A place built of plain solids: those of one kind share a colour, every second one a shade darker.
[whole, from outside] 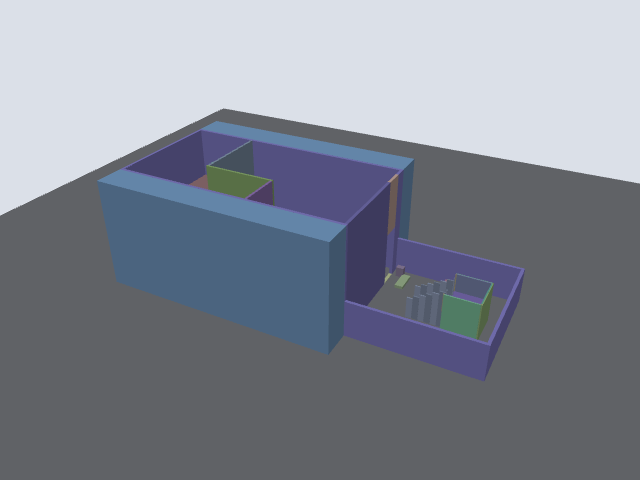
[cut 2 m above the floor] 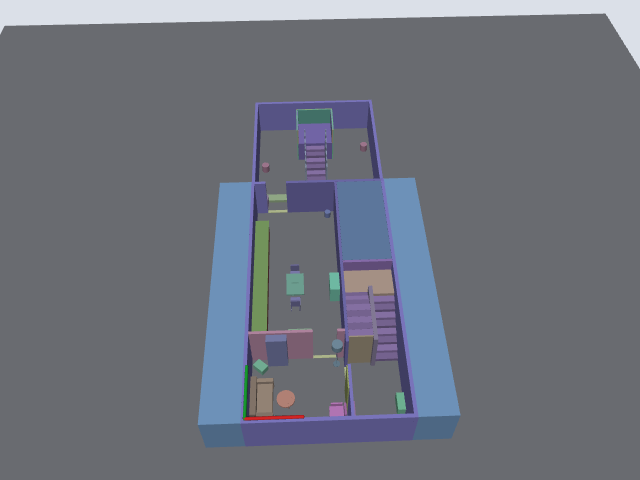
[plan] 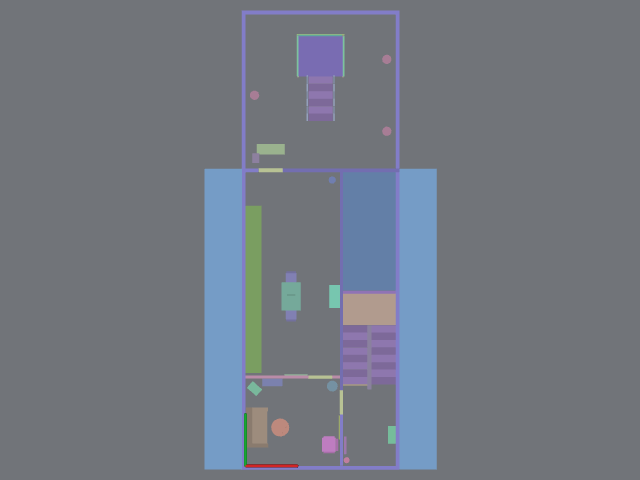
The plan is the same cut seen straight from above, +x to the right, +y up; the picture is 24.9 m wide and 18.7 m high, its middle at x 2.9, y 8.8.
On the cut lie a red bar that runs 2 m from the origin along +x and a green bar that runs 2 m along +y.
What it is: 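A terraced town house, two up and two down, 5.9 m between the party walls, 11.4 m deep; a hall 0.94 m wide; a stair of 18 risers of 158 mm on goings of 289 mm, 0.94 m wide, straight between the party wall and the hall's partition, up a first flight to a half landing at the back, then back toward the front up a second flight beside it, a wall between them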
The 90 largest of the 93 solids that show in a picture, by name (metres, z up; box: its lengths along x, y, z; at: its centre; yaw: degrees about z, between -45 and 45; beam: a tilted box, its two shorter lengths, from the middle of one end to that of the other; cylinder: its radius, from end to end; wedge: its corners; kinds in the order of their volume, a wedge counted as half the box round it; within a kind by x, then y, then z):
{
 "neighbour_1": {"box": [1.46, 11.72, 5.49], "at": [-0.87, 5.72, 2.69]},
 "neighbour_2": {"box": [1.46, 11.72, 5.49], "at": [6.72, 5.72, 2.69]},
 "wall_1": {"box": [0.15, 11.74, 5.49], "at": [-0.07, 5.72, 2.69]},
 "wall_2": {"box": [0.15, 6.3, 1.85], "at": [-0.07, 14.59, 0.88]},
 "wall_3": {"box": [0.66, 0.15, 5.49], "at": [0.18, 11.51, 2.69]},
 "wall_4": {"box": [6.15, 0.15, 5.49], "at": [2.93, -0.07, 2.69]},
 "wall_5": {"box": [6.15, 0.15, 1.85], "at": [2.93, 17.66, 0.88]},
 "wall_6": {"box": [4.55, 0.15, 5.49], "at": [3.73, 11.51, 2.69]},
 "wall_7": {"box": [0.12, 2.0, 2.79], "at": [3.74, 1.0, 1.34]},
 "wall_8": {"box": [0.12, 8.49, 2.79], "at": [3.74, 7.19, 1.34]},
 "wall_9": {"box": [0.15, 11.74, 5.49], "at": [5.93, 5.72, 2.69]},
 "wall_10": {"box": [0.15, 6.3, 1.85], "at": [5.93, 14.59, 0.88]},
 "behind_landing_1": {"box": [2.06, 4.61, 2.79], "at": [4.82, 9.13, 1.34]},
 "tread_1": {"box": [0.94, 0.29, 0.21], "at": [2.93, 13.58, 0.05]},
 "tread_2": {"box": [0.94, 0.29, 0.37], "at": [2.93, 13.87, 0.13]},
 "tread_3": {"box": [0.94, 0.29, 0.52], "at": [2.93, 14.16, 0.21]},
 "tread_4": {"box": [0.94, 0.29, 0.68], "at": [2.93, 14.45, 0.29]},
 "tread_5": {"box": [0.94, 0.29, 0.84], "at": [2.93, 14.74, 0.37]},
 "tread_6": {"box": [0.94, 0.29, 1.0], "at": [2.93, 15.03, 0.45]},
 "tread_7": {"box": [0.94, 0.29, 2.73], "at": [4.27, 3.32, 1.32]},
 "tread_8": {"box": [0.94, 0.29, 2.57], "at": [4.27, 3.61, 1.24]},
 "tread_9": {"box": [0.94, 0.29, 2.41], "at": [4.27, 3.9, 1.16]},
 "tread_10": {"box": [0.94, 0.29, 2.26], "at": [4.27, 4.18, 1.08]},
 "tread_11": {"box": [0.94, 0.29, 2.1], "at": [4.27, 4.47, 1.0]},
 "tread_12": {"box": [0.94, 0.29, 1.94], "at": [4.27, 4.76, 0.92]},
 "tread_13": {"box": [0.94, 0.29, 1.78], "at": [4.27, 5.05, 0.84]},
 "tread_14": {"box": [0.94, 0.29, 1.63], "at": [4.27, 5.34, 0.76]},
 "tread_15": {"box": [0.94, 0.29, 0.21], "at": [5.38, 3.32, 0.05]},
 "tread_16": {"box": [0.94, 0.29, 0.37], "at": [5.38, 3.61, 0.13]},
 "tread_17": {"box": [0.94, 0.29, 0.52], "at": [5.38, 3.9, 0.21]},
 "tread_18": {"box": [0.94, 0.29, 0.68], "at": [5.38, 4.18, 0.29]},
 "tread_19": {"box": [0.94, 0.29, 0.84], "at": [5.38, 4.47, 0.37]},
 "tread_20": {"box": [0.94, 0.29, 1.0], "at": [5.38, 4.76, 0.45]},
 "tread_21": {"box": [0.94, 0.29, 1.15], "at": [5.38, 5.05, 0.53]},
 "tread_22": {"box": [0.94, 0.29, 1.31], "at": [5.38, 5.34, 0.61]},
 "half_landing_1": {"box": [2.06, 1.22, 1.47], "at": [4.82, 6.1, 0.68]},
 "kitchen_run_units_1": {"box": [0.6, 6.52, 0.91], "at": [0.3, 6.88, 0.41]},
 "plat_1": {"box": [1.74, 1.6, 1.15], "at": [2.93, 15.97, 0.53]},
 "stair_spine_1": {"box": [0.17, 2.51, 3.89], "at": [4.82, 4.23, 1.89]},
 "landing_end_wall_1": {"box": [2.06, 0.12, 5.49], "at": [4.82, 6.77, 2.69]},
 "upper_floor_1": {"box": [5.87, 2.29, 0.1], "at": [2.93, 1.14, 2.79]},
 "upper_back_wall_1": {"box": [3.8, 0.12, 2.7], "at": [1.9, 3.23, 4.09]},
 "upper_partition_1": {"box": [0.12, 3.65, 2.7], "at": [3.74, 5.0, 4.09]},
 "kitchen_wall_1": {"box": [2.45, 0.12, 2.79], "at": [1.23, 3.46, 1.34]},
 "kitchen_wall_2": {"box": [0.3, 0.12, 2.79], "at": [3.53, 3.46, 1.34]},
 "sofa_1": {"box": [0.24, 1.56, 0.83], "at": [0.14, 1.5, 0.36]},
 "sofa_2": {"box": [0.86, 0.16, 0.65], "at": [0.45, 0.8, 0.28]},
 "sofa_3": {"box": [0.86, 0.16, 0.65], "at": [0.45, 2.2, 0.28]},
 "sofa_4": {"box": [0.65, 1.24, 0.37], "at": [0.53, 1.5, 0.24]},
 "shelf_1": {"box": [0.8, 0.3, 1.95], "at": [1.04, 3.25, 0.93]},
 "back_wall_over_door_1": {"box": [0.96, 0.15, 2.74], "at": [0.98, 11.51, 4.07]},
 "guard_ground_1": {"box": [0.06, 1.6, 2.05], "at": [2.02, 15.97, 0.98]},
 "guard_ground_2": {"box": [0.06, 1.6, 2.05], "at": [3.83, 15.97, 0.98]},
 "dresser_1": {"box": [0.42, 0.9, 0.92], "at": [3.47, 6.6, 0.41]},
 "piece_1": {"box": [0.06, 0.29, 1.11], "at": [2.4, 13.58, 0.5]},
 "piece_2": {"box": [0.06, 0.29, 1.27], "at": [2.4, 13.87, 0.58]},
 "piece_3": {"box": [0.06, 0.29, 1.42], "at": [2.4, 14.16, 0.66]},
 "piece_4": {"box": [0.06, 0.29, 1.58], "at": [2.4, 14.45, 0.74]},
 "piece_5": {"box": [0.06, 0.29, 1.74], "at": [2.4, 14.74, 0.82]},
 "piece_6": {"box": [0.06, 0.29, 1.9], "at": [2.4, 15.03, 0.9]},
 "piece_7": {"box": [0.06, 0.29, 1.11], "at": [3.45, 13.58, 0.5]},
 "piece_8": {"box": [0.06, 0.29, 1.27], "at": [3.45, 13.87, 0.58]},
 "piece_9": {"box": [0.06, 0.29, 1.42], "at": [3.45, 14.16, 0.66]},
 "piece_10": {"box": [0.06, 0.29, 1.58], "at": [3.45, 14.45, 0.74]},
 "piece_11": {"box": [0.06, 0.29, 1.74], "at": [3.45, 14.74, 0.82]},
 "piece_12": {"box": [0.06, 0.29, 1.9], "at": [3.45, 15.03, 0.9]},
 "guard_far_ground_1": {"box": [1.86, 0.06, 2.05], "at": [2.93, 16.8, 0.98]},
 "guard_whole_1": {"box": [0.06, 1.6, 0.9], "at": [2.05, 15.97, 1.55]},
 "guard_whole_2": {"box": [0.06, 1.6, 0.9], "at": [3.8, 15.97, 1.55]},
 "top_riser_1": {"box": [0.94, 0.06, 2.89], "at": [4.27, 3.15, 1.39]},
 "kitchen_run_worktop_1": {"box": [0.62, 6.52, 0.04], "at": [0.31, 6.88, 0.88]},
 "plant_pot_1": {"cylinder": 0.18, "from": [0.35, 14.44, 0.0], "to": [0.35, 14.44, 0.38]},
 "plant_pot_2": {"cylinder": 0.18, "from": [5.5, 13.04, 0.0], "to": [5.5, 13.04, 0.38]},
 "plant_pot_3": {"cylinder": 0.18, "from": [5.5, 15.84, 0.0], "to": [5.5, 15.84, 0.38]},
 "shoe_rack_1": {"box": [0.3, 0.7, 0.5], "at": [5.7, 1.21, 0.2]},
 "door_leaf_front_room_1": {"box": [0.05, 0.93, 2.07], "at": [3.65, 1.5, 0.98]},
 "guard_far_whole_1": {"box": [1.74, 0.06, 0.9], "at": [2.93, 16.77, 1.55]},
 "door_leaf_kitchen_1": {"box": [0.91, 0.05, 2.07], "at": [1.96, 3.54, 0.98]},
 "yard_step_1": {"box": [1.09, 0.41, 0.2], "at": [0.98, 12.34, 0.05]},
 "meeting_table_1": {"box": [0.75, 1.1, 0.07], "at": [1.78, 6.61, 0.7]},
 "box_cardboard_1": {"box": [0.5, 0.35, 0.34], "at": [0.35, 3.01, 0.12], "yaw": -41.6},
 "bin_recycle_1": {"box": [0.28, 0.38, 0.55], "at": [0.4, 11.99, 0.23]},
 "floor_lamp_1": {"cylinder": 0.21, "from": [3.38, 3.11, 1.25], "to": [3.38, 3.11, 1.55]},
 "armchair_shell_1": {"box": [0.54, 0.55, 0.1], "at": [3.25, 0.82, 0.4]},
 "coffee_table_1": {"cylinder": 0.35, "from": [1.35, 1.5, 0.33], "to": [1.35, 1.5, 0.4]},
 "side_chair_1": {"box": [0.38, 0.08, 0.38], "at": [1.78, 5.67, 0.65]},
 "side_chair_2": {"box": [0.38, 0.08, 0.38], "at": [1.78, 7.55, 0.65]},
 "threshold_1": {"box": [0.94, 0.16, 0.08], "at": [0.98, 11.51, -0.01]},
 "threshold_2": {"box": [0.13, 0.94, 0.07], "at": [3.74, 2.47, -0.01]},
 "bin_waste_1": {"cylinder": 0.14, "from": [3.38, 11.14, 0.0], "to": [3.38, 11.14, 0.31]}
}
